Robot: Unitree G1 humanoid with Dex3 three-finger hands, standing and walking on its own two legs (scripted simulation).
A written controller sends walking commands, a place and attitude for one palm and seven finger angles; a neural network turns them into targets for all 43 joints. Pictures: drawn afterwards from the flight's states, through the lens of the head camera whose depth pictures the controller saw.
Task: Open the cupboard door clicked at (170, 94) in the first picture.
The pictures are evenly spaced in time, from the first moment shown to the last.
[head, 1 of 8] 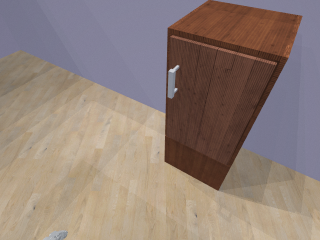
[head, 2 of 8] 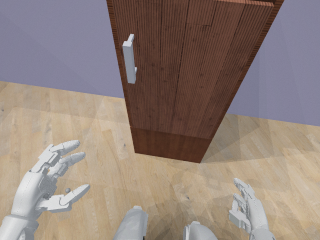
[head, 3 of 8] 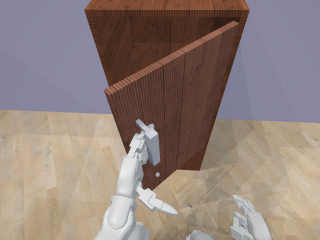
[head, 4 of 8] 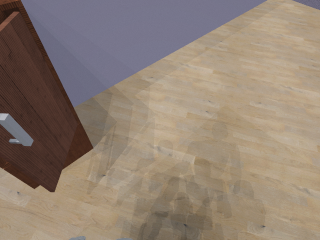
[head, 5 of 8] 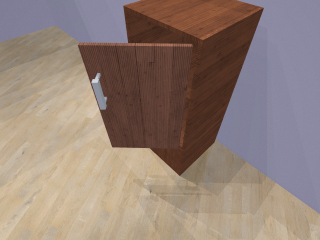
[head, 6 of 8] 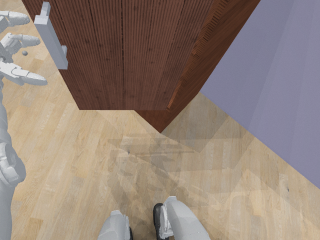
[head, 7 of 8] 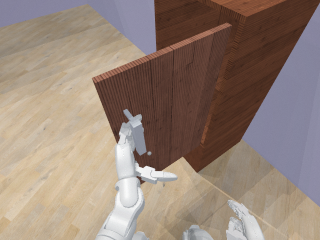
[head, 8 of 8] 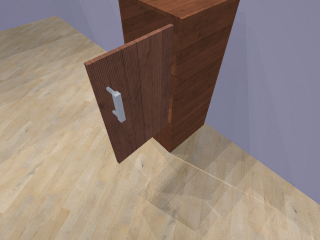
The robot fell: no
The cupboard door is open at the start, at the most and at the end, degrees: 0 92 92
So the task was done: yes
